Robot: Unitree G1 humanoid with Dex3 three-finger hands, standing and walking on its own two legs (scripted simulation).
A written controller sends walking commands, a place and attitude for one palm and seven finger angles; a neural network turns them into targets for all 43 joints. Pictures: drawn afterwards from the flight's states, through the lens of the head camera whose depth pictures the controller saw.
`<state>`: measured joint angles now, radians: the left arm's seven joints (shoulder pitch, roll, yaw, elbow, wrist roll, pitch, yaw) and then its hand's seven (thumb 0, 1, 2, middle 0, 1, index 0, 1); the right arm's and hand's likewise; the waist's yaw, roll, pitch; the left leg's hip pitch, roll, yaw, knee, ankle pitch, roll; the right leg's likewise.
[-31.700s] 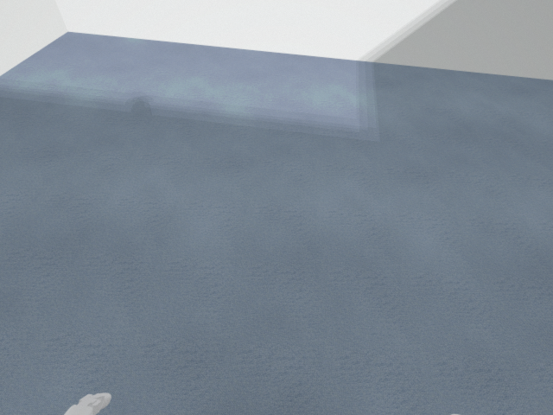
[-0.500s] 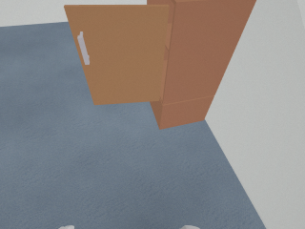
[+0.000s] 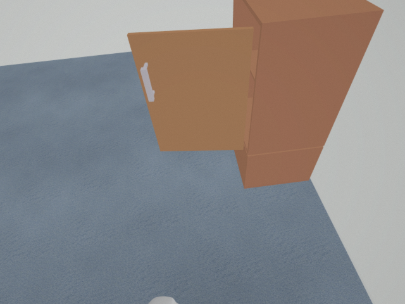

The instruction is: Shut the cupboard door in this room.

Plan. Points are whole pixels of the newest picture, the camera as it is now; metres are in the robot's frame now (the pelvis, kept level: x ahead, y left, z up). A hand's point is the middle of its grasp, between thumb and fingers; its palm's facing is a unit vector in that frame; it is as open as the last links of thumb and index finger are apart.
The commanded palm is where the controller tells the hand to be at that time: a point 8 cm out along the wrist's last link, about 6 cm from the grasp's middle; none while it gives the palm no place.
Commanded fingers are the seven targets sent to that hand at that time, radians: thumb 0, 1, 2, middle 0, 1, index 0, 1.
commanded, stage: take the last steps up to it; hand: left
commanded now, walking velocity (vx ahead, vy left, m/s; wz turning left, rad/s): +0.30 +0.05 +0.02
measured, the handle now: (148, 82) +0.86 +0.28 -0.03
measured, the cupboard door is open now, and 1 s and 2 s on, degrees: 82 82 82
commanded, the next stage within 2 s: come to a stop and stand still in 0.84 s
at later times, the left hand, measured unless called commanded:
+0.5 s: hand (109, 290) +0.18 +0.26 -0.18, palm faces +0.03 -0.98 -0.18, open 7.4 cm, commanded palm none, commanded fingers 0.00 0.90 0.90 -0.20 -0.30 -0.20 -0.30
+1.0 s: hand (147, 228) +0.35 +0.21 -0.18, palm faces +0.00 -0.98 -0.20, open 7.2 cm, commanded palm none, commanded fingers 0.00 0.90 0.90 -0.20 -0.30 -0.20 -0.30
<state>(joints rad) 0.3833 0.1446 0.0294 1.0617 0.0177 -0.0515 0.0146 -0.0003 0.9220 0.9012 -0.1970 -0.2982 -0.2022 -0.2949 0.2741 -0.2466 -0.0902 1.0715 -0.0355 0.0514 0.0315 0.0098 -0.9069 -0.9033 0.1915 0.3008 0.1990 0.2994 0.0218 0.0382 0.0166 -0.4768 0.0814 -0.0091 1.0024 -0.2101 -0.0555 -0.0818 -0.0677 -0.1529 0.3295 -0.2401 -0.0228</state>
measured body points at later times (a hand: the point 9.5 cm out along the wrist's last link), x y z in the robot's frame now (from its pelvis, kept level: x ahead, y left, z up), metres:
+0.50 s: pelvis +0.14 +0.08 -0.01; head +0.14 +0.08 +0.44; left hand +0.18 +0.31 -0.17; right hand +0.16 -0.17 -0.16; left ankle +0.08 +0.17 -0.75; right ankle +0.19 -0.05 -0.68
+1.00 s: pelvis +0.31 +0.02 -0.01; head +0.33 +0.02 +0.44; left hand +0.35 +0.26 -0.17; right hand +0.32 -0.21 -0.17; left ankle +0.35 +0.15 -0.72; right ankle +0.33 -0.07 -0.75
